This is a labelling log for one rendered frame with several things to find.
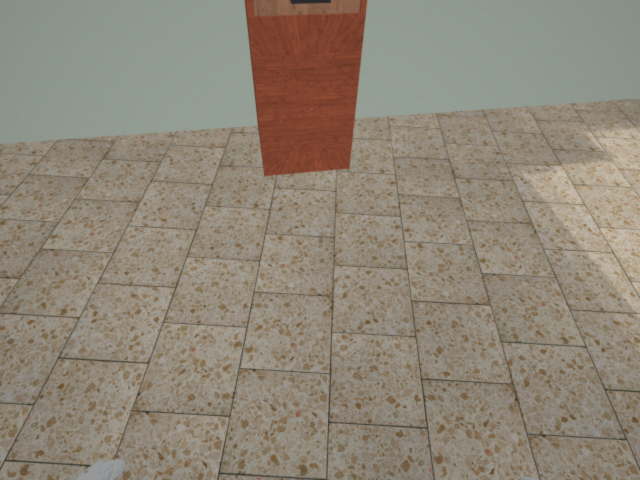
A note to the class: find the left robot hand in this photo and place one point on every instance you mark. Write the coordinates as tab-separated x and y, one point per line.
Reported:
101	470

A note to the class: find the cabinet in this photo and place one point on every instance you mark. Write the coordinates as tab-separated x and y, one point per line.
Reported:
305	74

